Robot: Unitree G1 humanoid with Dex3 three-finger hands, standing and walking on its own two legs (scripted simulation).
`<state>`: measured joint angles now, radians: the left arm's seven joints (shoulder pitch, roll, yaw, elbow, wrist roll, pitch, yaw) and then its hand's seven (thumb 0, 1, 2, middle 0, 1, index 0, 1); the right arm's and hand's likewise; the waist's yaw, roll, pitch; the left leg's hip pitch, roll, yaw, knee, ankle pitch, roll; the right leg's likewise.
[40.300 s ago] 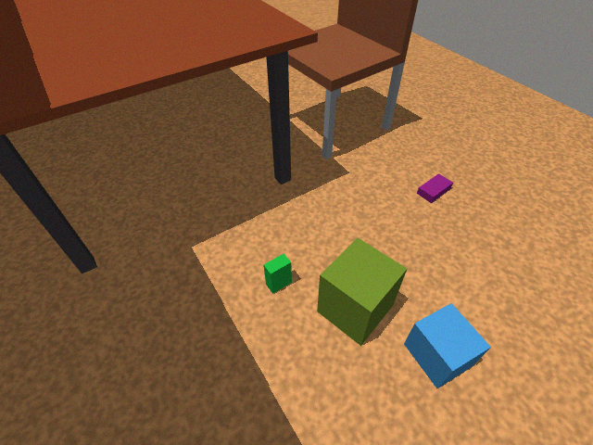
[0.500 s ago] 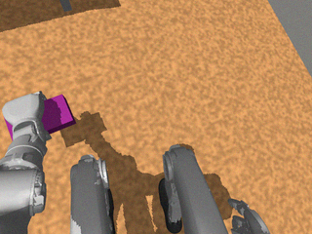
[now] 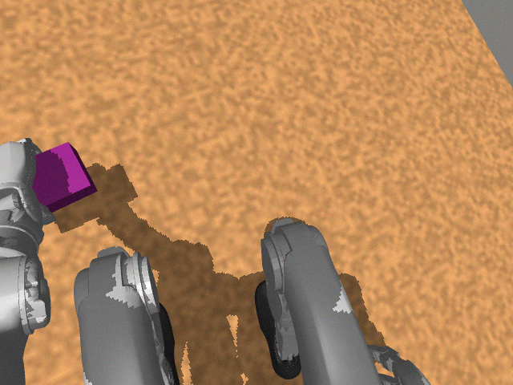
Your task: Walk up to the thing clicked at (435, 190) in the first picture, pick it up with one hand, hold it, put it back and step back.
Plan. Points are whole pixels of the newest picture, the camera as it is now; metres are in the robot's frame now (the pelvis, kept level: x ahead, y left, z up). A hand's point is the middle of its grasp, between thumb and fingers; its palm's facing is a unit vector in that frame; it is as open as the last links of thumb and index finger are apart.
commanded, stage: crouch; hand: left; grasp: from above
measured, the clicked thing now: (36, 188) +0.44 +0.30 -0.20
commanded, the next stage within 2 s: lower in 0.12 s
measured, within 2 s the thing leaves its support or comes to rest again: rests again in 1.80 s
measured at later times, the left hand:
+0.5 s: hand (40, 196) +0.44 +0.31 -0.23, palm faces -0.43 -0.19 -0.88, open 11.1 cm
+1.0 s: hand (56, 195) +0.45 +0.30 -0.28, palm faces -0.42 -0.21 -0.88, open 11.1 cm
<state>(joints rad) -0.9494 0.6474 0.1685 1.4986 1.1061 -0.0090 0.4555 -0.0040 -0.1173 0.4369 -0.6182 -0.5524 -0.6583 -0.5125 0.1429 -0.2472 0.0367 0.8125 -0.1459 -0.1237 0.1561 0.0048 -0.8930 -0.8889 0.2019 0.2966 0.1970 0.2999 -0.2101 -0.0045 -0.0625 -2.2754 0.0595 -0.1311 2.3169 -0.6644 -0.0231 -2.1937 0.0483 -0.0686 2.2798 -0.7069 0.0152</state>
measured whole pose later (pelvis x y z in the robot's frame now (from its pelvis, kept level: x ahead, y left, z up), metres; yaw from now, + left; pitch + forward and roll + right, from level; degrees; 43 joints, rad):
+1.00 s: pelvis +0.01 +0.01 -0.05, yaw -5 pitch +31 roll -10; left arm -0.99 0.81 0.24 1.66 1.14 -0.07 0.58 -0.01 -0.14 0.54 -0.60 -0.57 -0.64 -0.54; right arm 0.09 -0.28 0.17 0.77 -0.21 -0.19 0.24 0.00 -0.90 -0.89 0.20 0.30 0.20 0.30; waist -0.29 -0.08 0.09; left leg -2.37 0.06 -0.22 2.52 -0.71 -0.03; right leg -2.26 0.08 -0.13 2.42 -0.72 0.04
